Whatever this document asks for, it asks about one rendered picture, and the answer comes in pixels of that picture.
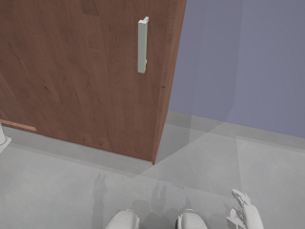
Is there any robot right hand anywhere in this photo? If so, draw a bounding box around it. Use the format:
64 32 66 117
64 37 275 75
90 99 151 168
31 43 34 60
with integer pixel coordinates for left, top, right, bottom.
227 189 264 229

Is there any handle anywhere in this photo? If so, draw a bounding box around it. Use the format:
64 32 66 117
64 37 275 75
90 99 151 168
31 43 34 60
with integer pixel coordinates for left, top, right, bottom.
137 16 149 73

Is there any robot right thigh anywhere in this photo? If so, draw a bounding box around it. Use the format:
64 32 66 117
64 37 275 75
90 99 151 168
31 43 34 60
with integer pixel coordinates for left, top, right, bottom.
177 213 208 229

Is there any robot right shin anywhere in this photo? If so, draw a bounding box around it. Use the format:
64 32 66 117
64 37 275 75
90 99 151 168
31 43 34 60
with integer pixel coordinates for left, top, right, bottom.
182 209 194 215

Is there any wardrobe door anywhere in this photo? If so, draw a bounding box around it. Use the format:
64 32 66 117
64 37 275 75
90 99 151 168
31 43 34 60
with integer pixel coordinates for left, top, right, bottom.
0 0 172 161
0 73 34 127

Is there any robot left hand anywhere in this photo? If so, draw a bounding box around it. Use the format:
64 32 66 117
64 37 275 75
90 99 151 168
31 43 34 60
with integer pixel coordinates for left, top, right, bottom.
0 121 11 154

